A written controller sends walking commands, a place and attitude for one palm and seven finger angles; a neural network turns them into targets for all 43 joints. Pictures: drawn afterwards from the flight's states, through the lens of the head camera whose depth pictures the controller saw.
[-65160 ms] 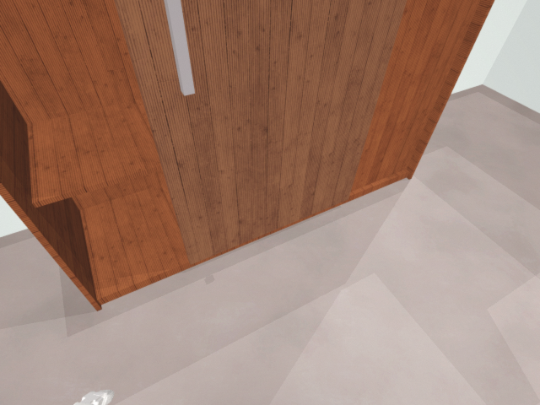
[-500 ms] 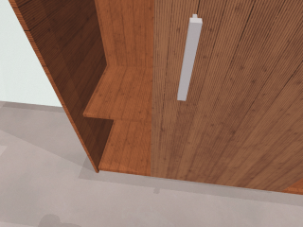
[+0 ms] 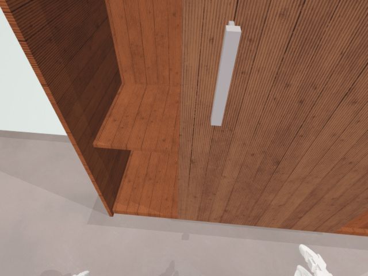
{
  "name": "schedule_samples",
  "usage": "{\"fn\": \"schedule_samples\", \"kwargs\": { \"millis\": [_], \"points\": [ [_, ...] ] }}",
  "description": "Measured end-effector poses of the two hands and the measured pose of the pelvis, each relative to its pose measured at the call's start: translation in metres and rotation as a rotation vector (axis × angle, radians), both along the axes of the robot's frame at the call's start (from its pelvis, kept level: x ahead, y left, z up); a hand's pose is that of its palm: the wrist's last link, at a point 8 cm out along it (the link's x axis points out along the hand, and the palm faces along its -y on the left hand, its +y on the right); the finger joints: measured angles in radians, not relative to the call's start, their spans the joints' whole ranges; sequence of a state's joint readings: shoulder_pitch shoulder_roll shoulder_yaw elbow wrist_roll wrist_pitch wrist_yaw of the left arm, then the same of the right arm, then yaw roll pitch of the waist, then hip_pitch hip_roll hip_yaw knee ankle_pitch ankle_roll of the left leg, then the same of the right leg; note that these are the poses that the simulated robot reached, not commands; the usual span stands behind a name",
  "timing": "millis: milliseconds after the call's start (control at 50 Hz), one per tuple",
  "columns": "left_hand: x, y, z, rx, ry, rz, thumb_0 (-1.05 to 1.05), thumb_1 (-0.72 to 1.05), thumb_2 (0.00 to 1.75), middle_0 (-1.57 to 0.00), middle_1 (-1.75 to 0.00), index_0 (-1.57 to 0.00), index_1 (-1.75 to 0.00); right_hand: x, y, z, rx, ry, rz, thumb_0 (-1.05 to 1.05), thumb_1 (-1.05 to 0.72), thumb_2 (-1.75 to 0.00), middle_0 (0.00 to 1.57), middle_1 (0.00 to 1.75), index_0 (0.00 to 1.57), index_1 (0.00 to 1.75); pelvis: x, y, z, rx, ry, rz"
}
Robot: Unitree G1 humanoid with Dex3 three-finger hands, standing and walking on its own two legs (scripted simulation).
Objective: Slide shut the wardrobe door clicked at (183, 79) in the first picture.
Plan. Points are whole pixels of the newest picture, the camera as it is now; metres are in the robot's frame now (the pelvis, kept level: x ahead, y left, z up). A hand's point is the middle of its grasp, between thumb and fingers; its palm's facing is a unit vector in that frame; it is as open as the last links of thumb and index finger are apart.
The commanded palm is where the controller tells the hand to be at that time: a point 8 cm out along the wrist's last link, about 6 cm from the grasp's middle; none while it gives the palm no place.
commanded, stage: raise the hand with hooked fingers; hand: right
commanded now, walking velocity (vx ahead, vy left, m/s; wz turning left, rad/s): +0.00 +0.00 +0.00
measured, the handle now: (222, 78) +0.51 -0.06 +0.19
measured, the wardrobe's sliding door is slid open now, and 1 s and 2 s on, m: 0.36 0.36 0.36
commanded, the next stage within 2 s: move the hooked fingers beside the handle in 1.98 s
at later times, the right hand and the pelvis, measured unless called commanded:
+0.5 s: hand (317, 259) +0.16 -0.23 +0.04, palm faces +0.07 +0.99 -0.07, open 9.8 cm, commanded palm +0.14 -0.28 +0.05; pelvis -0.03 +0.01 -0.05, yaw -3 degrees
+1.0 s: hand (352, 224) +0.20 -0.26 +0.12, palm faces +0.07 +0.99 -0.09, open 12.7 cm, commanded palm +0.17 -0.31 +0.14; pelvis -0.03 -0.01 -0.01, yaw -1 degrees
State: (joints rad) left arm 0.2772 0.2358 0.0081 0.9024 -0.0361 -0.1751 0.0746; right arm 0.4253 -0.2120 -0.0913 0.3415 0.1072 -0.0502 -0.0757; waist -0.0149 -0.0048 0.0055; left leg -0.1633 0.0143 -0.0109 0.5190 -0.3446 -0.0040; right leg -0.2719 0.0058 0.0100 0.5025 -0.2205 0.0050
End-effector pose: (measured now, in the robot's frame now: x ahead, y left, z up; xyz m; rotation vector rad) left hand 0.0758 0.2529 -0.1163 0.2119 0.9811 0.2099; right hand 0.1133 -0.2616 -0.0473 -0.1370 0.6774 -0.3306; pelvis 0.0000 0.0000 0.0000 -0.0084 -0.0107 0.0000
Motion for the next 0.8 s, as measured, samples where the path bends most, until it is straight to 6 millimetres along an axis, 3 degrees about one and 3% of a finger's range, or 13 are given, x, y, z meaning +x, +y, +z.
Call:
{"fn": "schedule_samples", "kwargs": {
  "millis": [40, 80, 140, 200, 260, 340, 400, 480, 600, 700, 800],
  "points": [
    [0.02, -0.002, 0.005, -0.002, -0.118, -0.007, 0.01, 0.91, 0.89, -0.2, -0.3, -0.2, -0.3, 0.033, 0.001, 0.041, -0.019, -0.251, 0.02, 0.01, -0.87, -0.88, 0.21, 0.32, 0.2, 0.32, -0.003, 0.0, -0.004, 0.003, 0.012, -0.017],
    [0.039, -0.004, 0.01, -0.01, -0.22, -0.016, 0.01, 0.91, 0.89, -0.2, -0.3, -0.2, -0.3, 0.057, 0.003, 0.07, -0.03, -0.458, 0.075, 0.01, -0.84, -0.87, 0.21, 0.34, 0.2, 0.34, -0.007, 0.001, -0.01, 0.005, 0.041, -0.02],
    [0.064, -0.005, 0.016, -0.02, -0.338, -0.044, 0.01, 0.91, 0.89, -0.2, -0.3, -0.2, -0.3, 0.07, 0.007, 0.08, -0.005, -0.65, 0.194, 0.0, -0.79, -0.85, 0.21, 0.38, 0.2, 0.37, -0.015, 0.006, -0.023, 0.002, 0.103, -0.003],
    [0.083, -0.003, 0.021, -0.013, -0.416, -0.088, 0.01, 0.91, 0.89, -0.2, -0.3, -0.2, -0.3, 0.057, 0.008, 0.059, 0.058, -0.666, 0.306, 0.0, -0.73, -0.82, 0.21, 0.42, 0.21, 0.41, -0.022, 0.011, -0.038, 0.003, 0.138, 0.003],
    [0.096, -0.001, 0.027, 0.016, -0.463, -0.119, 0.01, 0.91, 0.89, -0.21, -0.3, -0.2, -0.3, 0.029, 0.001, 0.035, 0.128, -0.577, 0.298, 0.0, -0.66, -0.79, 0.22, 0.46, 0.22, 0.46, -0.023, 0.012, -0.046, 0.011, 0.15, -0.001],
    [0.105, -0.004, 0.031, 0.051, -0.482, -0.159, 0.01, 0.91, 0.89, -0.2, -0.3, -0.2, -0.3, -0.004, -0.017, 0.036, 0.11, -0.57, 0.171, 0.01, -0.57, -0.76, 0.23, 0.52, 0.23, 0.51, -0.023, 0.011, -0.05, 0.035, 0.137, -0.021],
    [0.104, -0.011, 0.028, 0.063, -0.469, -0.199, 0.01, 0.91, 0.89, -0.2, -0.3, -0.2, -0.3, -0.006, -0.024, 0.058, 0.037, -0.672, 0.147, 0.01, -0.49, -0.73, 0.23, 0.56, 0.23, 0.56, -0.025, 0.01, -0.051, 0.052, 0.12, -0.041],
    [0.092, -0.024, 0.019, 0.037, -0.444, -0.213, 0.01, 0.91, 0.89, -0.2, -0.3, -0.2, -0.3, 0.018, -0.019, 0.087, 0.015, -0.78, 0.258, 0.01, -0.4, -0.69, 0.23, 0.62, 0.23, 0.62, -0.032, 0.008, -0.05, 0.067, 0.101, -0.053],
    [0.059, -0.035, 0.019, -0.025, -0.415, -0.119, 0.02, 0.9, 0.89, -0.21, -0.3, -0.2, -0.3, 0.058, -0.017, 0.101, 0.096, -0.654, 0.389, 0.01, -0.26, -0.63, 0.25, 0.71, 0.24, 0.71, -0.035, 0.003, -0.037, 0.054, 0.085, -0.021],
    [0.038, -0.033, 0.023, -0.027, -0.397, -0.077, 0.02, 0.9, 0.89, -0.21, -0.3, -0.2, -0.3, 0.058, -0.036, 0.121, 0.072, -0.655, 0.286, 0.0, -0.15, -0.58, 0.26, 0.78, 0.25, 0.78, -0.032, -0.003, -0.028, 0.044, 0.069, -0.005],
    [0.031, -0.028, 0.024, -0.006, -0.375, -0.107, 0.02, 0.9, 0.89, -0.21, -0.3, -0.2, -0.3, 0.05, -0.047, 0.143, 0.02, -0.738, 0.247, 0.0, -0.03, -0.53, 0.26, 0.86, 0.26, 0.86, -0.032, -0.008, -0.024, 0.046, 0.051, -0.014]
  ]
}}
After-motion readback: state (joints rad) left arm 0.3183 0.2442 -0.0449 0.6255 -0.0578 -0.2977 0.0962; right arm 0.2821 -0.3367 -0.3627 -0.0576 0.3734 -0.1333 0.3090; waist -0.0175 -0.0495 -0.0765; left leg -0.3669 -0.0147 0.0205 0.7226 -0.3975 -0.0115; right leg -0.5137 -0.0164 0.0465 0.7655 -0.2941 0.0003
